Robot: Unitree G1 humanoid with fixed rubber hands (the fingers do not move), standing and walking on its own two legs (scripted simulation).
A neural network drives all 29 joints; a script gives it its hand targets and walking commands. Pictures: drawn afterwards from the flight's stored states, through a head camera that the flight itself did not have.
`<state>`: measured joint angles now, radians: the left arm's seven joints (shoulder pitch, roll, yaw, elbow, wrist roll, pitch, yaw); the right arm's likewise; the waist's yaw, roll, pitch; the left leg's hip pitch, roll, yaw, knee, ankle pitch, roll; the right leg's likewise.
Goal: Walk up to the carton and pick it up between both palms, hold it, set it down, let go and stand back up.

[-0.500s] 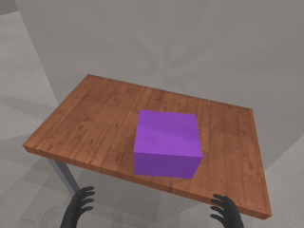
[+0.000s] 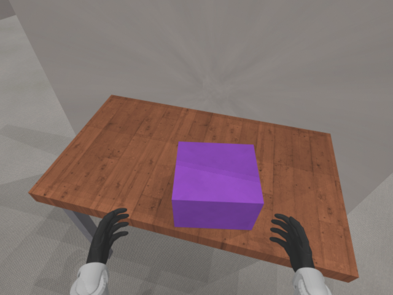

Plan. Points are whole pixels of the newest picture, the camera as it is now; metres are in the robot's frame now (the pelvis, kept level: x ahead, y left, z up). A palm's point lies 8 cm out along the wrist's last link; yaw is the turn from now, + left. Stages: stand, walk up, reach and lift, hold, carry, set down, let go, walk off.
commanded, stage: reach and lift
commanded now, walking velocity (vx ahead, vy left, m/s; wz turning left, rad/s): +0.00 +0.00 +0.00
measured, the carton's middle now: (214, 185) +0.40 -0.02 -0.06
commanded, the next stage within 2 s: none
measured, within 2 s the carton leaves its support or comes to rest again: neither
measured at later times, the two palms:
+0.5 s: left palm (107, 204) +0.29 +0.21 +0.02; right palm (297, 211) +0.29 -0.19 +0.02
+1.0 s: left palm (112, 158) +0.37 +0.21 +0.08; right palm (292, 169) +0.37 -0.18 +0.06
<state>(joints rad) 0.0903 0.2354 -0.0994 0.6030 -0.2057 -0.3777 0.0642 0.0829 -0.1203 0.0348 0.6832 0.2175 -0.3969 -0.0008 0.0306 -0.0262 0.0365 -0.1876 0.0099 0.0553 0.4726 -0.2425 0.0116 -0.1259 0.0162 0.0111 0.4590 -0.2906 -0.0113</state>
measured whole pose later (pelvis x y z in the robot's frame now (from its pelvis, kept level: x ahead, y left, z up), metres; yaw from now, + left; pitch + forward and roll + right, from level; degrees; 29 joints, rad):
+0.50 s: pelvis +0.02 -0.01 +0.01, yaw +0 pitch -1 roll +0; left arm -0.07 0.23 0.03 0.37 -0.16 -0.01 0.00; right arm -0.07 -0.17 0.08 0.49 0.28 -0.18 -0.10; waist 0.03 -0.02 0.03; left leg -0.16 0.02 0.05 0.39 -0.22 0.00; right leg -0.09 0.03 0.01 0.36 -0.25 -0.02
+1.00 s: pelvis +0.00 -0.01 +0.00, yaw -1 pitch +6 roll -1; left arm -0.53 0.27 0.08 0.61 -0.20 0.16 0.00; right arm -0.49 -0.19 0.01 0.63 0.28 0.06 -0.15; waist 0.03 0.00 -0.03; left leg -0.34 0.03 0.05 0.41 -0.18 0.00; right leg -0.27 0.04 0.01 0.38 -0.21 -0.02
